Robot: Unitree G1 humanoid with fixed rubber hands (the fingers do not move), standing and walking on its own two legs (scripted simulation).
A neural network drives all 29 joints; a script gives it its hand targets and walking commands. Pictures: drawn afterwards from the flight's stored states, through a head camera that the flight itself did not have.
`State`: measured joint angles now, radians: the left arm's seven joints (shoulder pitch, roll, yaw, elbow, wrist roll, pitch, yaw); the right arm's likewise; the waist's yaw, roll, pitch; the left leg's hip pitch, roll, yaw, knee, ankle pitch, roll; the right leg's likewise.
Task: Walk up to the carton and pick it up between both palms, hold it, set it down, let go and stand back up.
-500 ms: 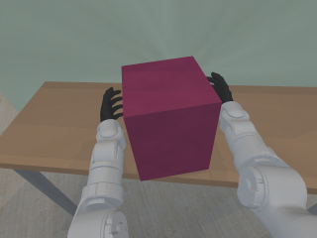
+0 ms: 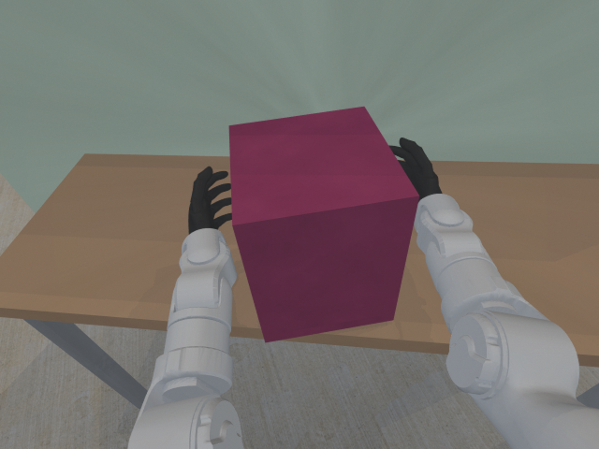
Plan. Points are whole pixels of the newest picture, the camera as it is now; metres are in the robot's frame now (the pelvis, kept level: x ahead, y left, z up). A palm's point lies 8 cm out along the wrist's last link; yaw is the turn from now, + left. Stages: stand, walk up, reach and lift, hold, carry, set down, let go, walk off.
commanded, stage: set down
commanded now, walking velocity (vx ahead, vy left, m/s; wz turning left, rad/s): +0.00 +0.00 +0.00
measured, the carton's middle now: (314, 226) +0.44 +0.05 +0.07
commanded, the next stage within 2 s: none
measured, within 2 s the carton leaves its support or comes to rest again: neither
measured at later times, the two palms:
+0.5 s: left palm (207, 236) +0.38 +0.19 +0.10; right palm (420, 204) +0.46 -0.11 +0.10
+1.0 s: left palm (205, 277) +0.35 +0.20 +0.04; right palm (451, 213) +0.48 -0.16 +0.06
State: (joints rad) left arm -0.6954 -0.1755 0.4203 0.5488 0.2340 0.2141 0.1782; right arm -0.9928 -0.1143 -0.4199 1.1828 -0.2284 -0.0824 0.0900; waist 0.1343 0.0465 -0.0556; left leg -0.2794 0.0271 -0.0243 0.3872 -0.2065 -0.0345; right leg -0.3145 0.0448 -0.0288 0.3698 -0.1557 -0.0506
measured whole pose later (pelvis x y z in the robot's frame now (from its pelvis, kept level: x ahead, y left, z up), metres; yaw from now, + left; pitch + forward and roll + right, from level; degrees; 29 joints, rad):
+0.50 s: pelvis +0.00 +0.00 +0.00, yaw +0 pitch +8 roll +0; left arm -0.73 -0.18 0.42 0.62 0.23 0.21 0.26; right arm -0.97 -0.17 -0.26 1.18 0.01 -0.03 0.05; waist 0.16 0.04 -0.05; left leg -0.33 0.03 -0.02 0.39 -0.20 -0.03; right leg -0.36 0.04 -0.03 0.37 -0.15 -0.05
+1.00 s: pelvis +0.00 +0.00 +0.00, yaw +0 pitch +15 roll +0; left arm -0.49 -0.15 0.25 0.41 0.11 0.18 0.26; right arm -0.85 -0.40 0.04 0.98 0.28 -0.10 0.05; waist 0.17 0.04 -0.06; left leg -0.46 0.03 -0.02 0.39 -0.18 -0.03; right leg -0.50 0.04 -0.03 0.37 -0.13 -0.05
